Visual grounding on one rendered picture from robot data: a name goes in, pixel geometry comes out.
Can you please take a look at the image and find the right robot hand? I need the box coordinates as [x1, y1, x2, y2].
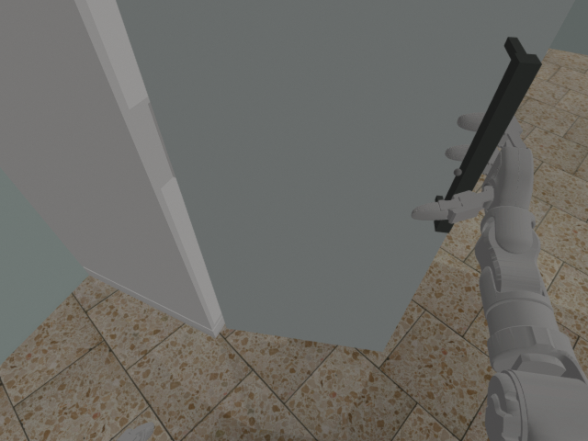
[412, 112, 534, 224]

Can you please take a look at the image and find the right robot forearm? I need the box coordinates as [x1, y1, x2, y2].
[475, 206, 588, 386]

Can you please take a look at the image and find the robot right upper arm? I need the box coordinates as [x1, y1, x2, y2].
[485, 369, 588, 441]

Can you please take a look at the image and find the handle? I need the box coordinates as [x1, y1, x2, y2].
[434, 37, 542, 233]

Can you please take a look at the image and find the left robot hand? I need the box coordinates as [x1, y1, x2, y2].
[117, 422, 154, 441]

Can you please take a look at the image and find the fridge door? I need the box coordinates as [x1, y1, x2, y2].
[116, 0, 575, 352]

